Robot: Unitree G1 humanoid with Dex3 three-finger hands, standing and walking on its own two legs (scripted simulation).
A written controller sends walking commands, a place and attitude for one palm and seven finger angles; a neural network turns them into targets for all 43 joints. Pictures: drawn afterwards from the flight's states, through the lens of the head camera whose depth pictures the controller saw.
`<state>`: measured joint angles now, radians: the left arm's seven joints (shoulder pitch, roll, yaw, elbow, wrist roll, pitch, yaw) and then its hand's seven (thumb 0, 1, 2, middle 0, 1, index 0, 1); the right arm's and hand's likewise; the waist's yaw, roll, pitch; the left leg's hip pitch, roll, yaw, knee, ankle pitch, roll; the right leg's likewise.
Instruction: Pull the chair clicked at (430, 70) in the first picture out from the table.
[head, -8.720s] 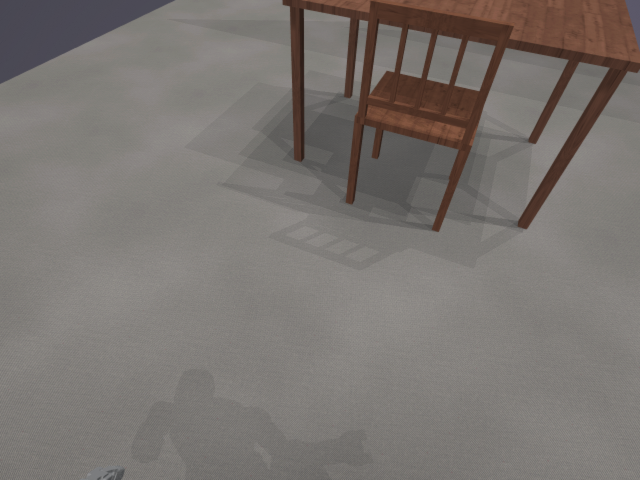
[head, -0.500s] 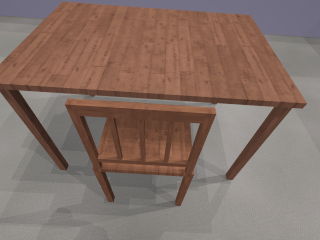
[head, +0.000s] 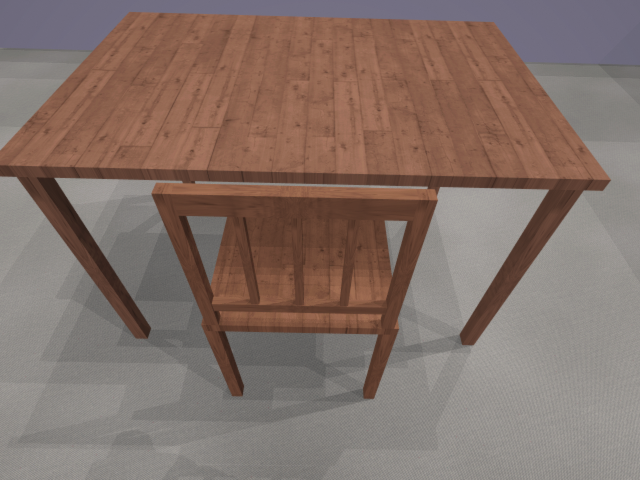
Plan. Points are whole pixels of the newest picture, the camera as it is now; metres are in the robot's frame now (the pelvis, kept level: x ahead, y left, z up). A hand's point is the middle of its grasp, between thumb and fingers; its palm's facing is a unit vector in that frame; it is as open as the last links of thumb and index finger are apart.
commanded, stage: come to a stop and stand still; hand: left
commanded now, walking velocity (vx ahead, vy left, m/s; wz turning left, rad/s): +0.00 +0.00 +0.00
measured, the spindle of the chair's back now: (298, 263) +0.49 +0.07 -0.09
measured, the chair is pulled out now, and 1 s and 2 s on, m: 0.00 0.00 0.00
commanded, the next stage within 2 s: look again from close up in 0.70 s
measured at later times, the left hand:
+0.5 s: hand out of the picture -0.04 +0.20 -0.16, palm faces +0.02 -0.98 -0.18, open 7.4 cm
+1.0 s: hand out of the picture -0.02 +0.20 -0.16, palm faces +0.01 -0.99 -0.17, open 7.4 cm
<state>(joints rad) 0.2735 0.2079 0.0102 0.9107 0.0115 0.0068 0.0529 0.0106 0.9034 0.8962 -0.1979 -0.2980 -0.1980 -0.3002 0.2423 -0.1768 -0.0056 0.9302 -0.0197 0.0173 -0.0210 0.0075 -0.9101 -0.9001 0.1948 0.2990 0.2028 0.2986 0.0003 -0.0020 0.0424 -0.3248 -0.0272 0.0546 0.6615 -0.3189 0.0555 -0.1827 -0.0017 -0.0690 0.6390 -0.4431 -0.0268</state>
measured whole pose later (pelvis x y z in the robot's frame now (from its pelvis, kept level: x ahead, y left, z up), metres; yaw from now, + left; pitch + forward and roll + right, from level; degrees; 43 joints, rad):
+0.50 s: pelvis -0.01 +0.03 +0.02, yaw +0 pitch +0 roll +0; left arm 0.37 0.17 -0.02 1.07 0.01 0.00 0.04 0.01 0.90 0.90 -0.20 -0.30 -0.20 -0.30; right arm 0.29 -0.15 0.01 1.09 0.00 -0.01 -0.02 0.02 -0.92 -0.90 0.20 0.30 0.21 0.30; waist 0.01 -0.02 0.03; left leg -0.26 -0.07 0.07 0.45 -0.20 0.09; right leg -0.14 -0.03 -0.05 0.45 -0.31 0.02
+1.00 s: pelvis +0.01 +0.03 +0.02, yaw -1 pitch +0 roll +0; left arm 0.33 0.16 -0.02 1.10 0.01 -0.01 0.04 0.01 0.90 0.90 -0.20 -0.30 -0.20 -0.30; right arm 0.26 -0.16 0.02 1.12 0.00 -0.02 -0.03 0.01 -0.93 -0.90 0.20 0.30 0.20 0.30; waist 0.01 -0.04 0.02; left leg -0.21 -0.08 0.08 0.40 -0.19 0.10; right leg -0.09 -0.04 -0.04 0.42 -0.32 0.03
